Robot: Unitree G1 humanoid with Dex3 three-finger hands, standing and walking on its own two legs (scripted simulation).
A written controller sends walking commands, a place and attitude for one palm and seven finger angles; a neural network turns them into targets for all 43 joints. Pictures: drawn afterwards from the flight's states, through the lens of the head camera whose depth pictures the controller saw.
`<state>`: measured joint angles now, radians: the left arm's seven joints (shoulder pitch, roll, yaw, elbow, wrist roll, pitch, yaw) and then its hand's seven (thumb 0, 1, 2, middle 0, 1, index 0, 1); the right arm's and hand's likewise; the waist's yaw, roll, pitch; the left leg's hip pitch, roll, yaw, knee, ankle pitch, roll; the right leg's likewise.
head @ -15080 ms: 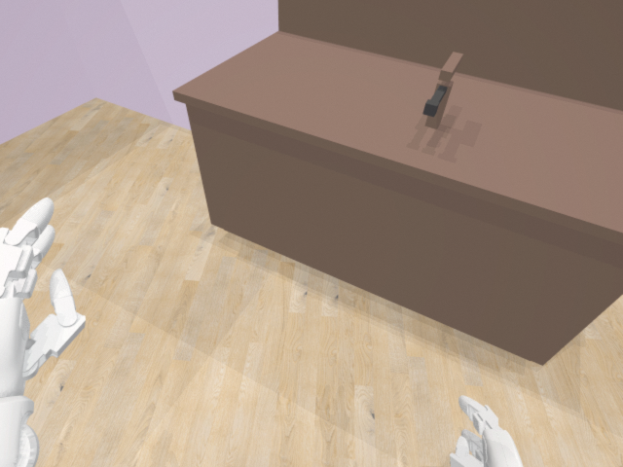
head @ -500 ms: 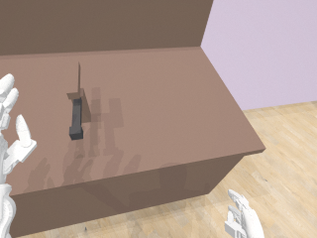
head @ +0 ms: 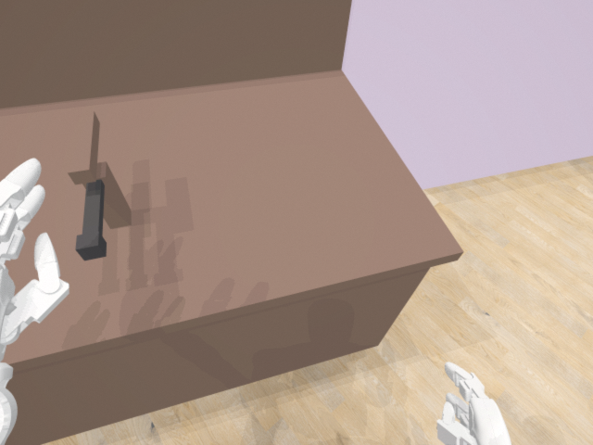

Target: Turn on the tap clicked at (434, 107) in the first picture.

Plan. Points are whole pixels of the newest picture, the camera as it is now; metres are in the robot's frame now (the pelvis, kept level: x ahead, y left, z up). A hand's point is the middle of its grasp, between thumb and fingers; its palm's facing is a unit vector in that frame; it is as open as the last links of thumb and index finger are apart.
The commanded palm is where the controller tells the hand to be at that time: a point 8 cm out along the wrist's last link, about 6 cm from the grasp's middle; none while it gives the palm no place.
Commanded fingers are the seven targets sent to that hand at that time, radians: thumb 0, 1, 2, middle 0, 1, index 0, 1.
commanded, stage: shuffle to correct the standing spot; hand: left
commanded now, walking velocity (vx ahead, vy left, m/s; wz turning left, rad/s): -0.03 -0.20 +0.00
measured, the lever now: (91, 246) +0.34 +0.32 +0.05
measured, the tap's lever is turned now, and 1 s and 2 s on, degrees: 0 0 0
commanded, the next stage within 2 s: come to a stop and stand still in 0.18 s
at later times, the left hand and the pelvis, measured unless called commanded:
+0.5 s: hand (58, 294) +0.22 +0.25 +0.16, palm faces +0.37 -0.85 -0.38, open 7.4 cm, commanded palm +0.16 +0.28 +0.18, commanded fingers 0.00 0.90 0.90 -0.20 -0.30 -0.20 -0.30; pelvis +0.01 +0.00 +0.00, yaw +1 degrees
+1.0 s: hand out of the picture +0.23 +0.35 +0.16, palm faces +0.45 -0.81 -0.38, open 7.4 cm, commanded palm +0.16 +0.36 +0.18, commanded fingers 0.00 0.90 0.90 -0.20 -0.30 -0.20 -0.30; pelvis +0.02 +0.07 +0.00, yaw +3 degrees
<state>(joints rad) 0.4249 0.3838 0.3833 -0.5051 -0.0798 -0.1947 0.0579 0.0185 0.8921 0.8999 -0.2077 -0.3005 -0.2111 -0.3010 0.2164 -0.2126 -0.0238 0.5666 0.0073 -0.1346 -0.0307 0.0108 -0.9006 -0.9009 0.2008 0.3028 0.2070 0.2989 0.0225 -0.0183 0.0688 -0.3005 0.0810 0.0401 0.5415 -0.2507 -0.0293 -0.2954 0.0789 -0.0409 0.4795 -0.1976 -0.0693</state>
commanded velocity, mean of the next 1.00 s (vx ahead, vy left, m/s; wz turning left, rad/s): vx -0.01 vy -0.05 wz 0.00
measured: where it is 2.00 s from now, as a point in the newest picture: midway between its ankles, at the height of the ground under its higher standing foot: outside the picture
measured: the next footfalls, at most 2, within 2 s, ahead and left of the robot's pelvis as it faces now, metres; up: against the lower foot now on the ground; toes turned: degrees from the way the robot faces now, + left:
none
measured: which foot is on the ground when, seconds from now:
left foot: down 0.00-1.00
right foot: down 0.00-1.00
